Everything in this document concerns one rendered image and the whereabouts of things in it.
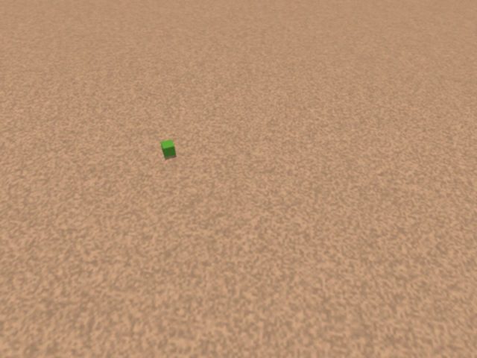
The cube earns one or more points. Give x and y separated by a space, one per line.
168 148

